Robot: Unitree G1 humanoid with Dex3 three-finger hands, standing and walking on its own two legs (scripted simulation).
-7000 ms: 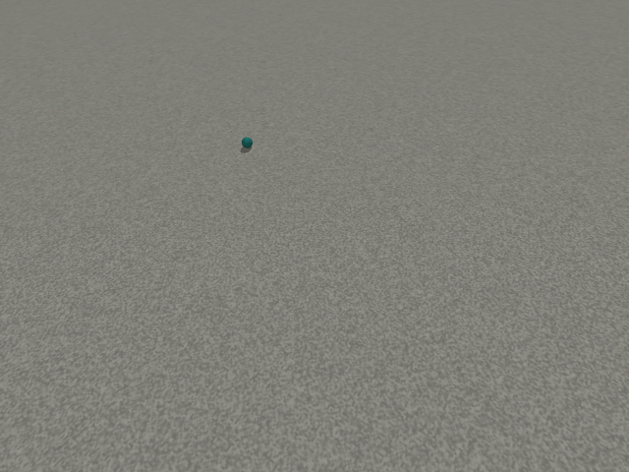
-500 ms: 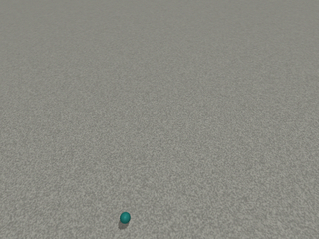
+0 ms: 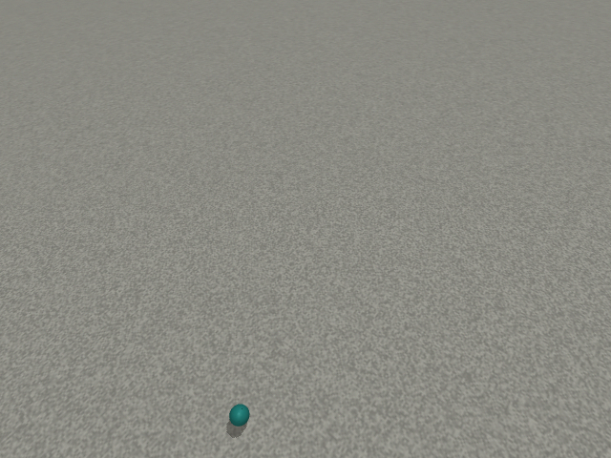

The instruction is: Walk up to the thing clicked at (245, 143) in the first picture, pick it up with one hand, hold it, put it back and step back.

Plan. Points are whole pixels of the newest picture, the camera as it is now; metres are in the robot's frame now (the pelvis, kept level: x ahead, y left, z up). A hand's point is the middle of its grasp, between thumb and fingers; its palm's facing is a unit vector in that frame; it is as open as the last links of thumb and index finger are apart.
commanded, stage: stand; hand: left
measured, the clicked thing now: (239, 414) +0.39 +0.26 -0.75
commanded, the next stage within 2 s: walk up in 1.96 s
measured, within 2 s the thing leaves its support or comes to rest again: neither
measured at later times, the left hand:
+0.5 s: hand out of the picture +0.05 +0.25 -0.15, palm faces -0.01 -0.93 -0.36, open 7.4 cm
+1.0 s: hand out of the picture +0.06 +0.25 -0.15, palm faces -0.01 -0.94 -0.35, open 7.4 cm
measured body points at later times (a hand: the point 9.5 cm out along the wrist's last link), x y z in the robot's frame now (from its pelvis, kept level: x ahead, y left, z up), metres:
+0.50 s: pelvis -0.02 +0.00 +0.00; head -0.02 -0.01 +0.45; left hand +0.05 +0.30 -0.13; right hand +0.05 -0.30 -0.13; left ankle -0.02 +0.13 -0.75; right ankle +0.01 -0.12 -0.75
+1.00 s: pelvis -0.02 +0.00 +0.00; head -0.02 +0.00 +0.45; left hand +0.06 +0.30 -0.13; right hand +0.06 -0.30 -0.13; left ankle -0.02 +0.13 -0.75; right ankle +0.01 -0.12 -0.75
